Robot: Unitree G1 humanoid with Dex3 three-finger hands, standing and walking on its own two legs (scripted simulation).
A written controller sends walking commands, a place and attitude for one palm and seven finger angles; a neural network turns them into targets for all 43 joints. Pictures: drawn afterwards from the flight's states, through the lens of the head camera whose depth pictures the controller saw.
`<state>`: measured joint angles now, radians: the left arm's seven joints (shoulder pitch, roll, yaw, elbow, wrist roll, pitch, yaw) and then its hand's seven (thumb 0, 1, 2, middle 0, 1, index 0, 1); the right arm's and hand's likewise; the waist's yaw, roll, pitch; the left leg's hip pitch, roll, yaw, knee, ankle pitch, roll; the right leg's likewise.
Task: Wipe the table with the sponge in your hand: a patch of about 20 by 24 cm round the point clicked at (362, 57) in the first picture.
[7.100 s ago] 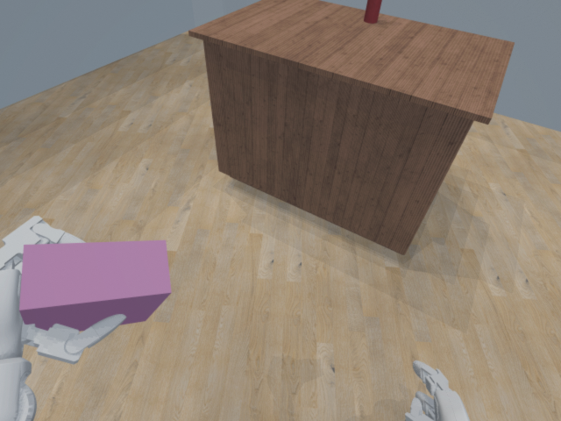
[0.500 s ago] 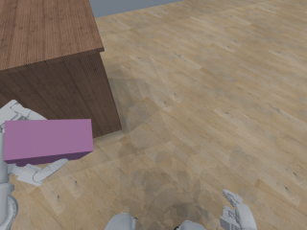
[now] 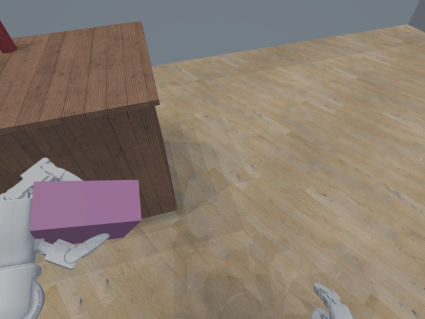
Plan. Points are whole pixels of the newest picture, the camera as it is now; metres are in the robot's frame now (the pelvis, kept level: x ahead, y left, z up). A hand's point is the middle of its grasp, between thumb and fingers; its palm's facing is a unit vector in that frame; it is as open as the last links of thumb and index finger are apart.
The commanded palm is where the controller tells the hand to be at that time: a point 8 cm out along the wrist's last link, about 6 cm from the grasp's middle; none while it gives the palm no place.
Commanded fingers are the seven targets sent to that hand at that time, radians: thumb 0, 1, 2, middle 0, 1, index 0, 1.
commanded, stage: take the last steps up to it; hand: left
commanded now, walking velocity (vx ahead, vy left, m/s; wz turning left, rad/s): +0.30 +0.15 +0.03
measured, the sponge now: (102, 214) +0.24 +0.18 +0.15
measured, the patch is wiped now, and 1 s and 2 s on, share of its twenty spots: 0.00 0.00 0.00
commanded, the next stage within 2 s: come to a stop and stand still in 0.92 s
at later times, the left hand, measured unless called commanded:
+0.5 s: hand (52, 152) +0.33 +0.28 +0.18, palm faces +0.35 -0.82 -0.45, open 10.1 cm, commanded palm +0.26 +0.33 +0.19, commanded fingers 0.00 0.10 1.30 -1.20 -1.60 -1.20 -1.60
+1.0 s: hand (53, 108) +0.43 +0.32 +0.19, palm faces +0.33 -0.81 -0.49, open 10.1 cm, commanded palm +0.37 +0.39 +0.19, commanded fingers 0.00 0.10 1.30 -1.20 -1.60 -1.20 -1.60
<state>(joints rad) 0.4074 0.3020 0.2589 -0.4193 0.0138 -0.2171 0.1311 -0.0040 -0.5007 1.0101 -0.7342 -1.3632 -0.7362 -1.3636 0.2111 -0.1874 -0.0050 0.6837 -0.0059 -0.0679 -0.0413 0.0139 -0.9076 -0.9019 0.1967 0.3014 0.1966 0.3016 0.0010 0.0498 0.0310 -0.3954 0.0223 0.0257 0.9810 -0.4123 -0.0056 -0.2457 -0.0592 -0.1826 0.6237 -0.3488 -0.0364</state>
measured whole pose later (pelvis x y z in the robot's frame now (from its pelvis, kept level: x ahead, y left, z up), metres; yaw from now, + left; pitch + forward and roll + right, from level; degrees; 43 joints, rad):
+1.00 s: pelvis +0.21 +0.11 +0.00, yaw -1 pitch +0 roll +1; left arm 0.53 0.43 0.39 -0.68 0.00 -0.28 0.16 0.00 -0.50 1.01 -0.74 -1.36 -0.74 -1.36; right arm 0.18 -0.27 -0.08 0.57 -0.01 -0.06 -0.05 0.01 -0.91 -0.90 0.19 0.30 0.19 0.30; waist -0.01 -0.04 0.11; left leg -0.36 0.07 0.15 0.52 -0.11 0.00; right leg -0.21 -0.15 -0.14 0.66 -0.41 0.05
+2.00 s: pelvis +0.16 +0.08 +0.01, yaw -1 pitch -2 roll +1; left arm 0.45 0.34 0.31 -0.42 -0.01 -0.18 0.15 0.00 -0.50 1.01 -0.74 -1.36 -0.74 -1.36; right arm 0.23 -0.19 0.03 0.61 0.00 -0.06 -0.06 0.01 -0.91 -0.90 0.20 0.30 0.20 0.30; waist 0.03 0.02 0.01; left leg -0.25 0.03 0.05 0.56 -0.31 -0.01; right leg -0.31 0.03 -0.14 0.49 -0.16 -0.09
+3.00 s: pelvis +0.13 +0.11 +0.01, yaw +0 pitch -3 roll +1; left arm 0.24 0.36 0.38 -0.22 -0.05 -0.25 0.09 0.00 -0.50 1.01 -0.74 -1.36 -0.75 -1.36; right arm 0.29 -0.23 0.02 0.58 0.02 -0.16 0.01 0.01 -0.91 -0.90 0.20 0.30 0.20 0.30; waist 0.04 0.05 0.04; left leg -0.17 -0.02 0.09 0.53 -0.33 0.03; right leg -0.35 0.02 -0.04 0.49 -0.12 -0.03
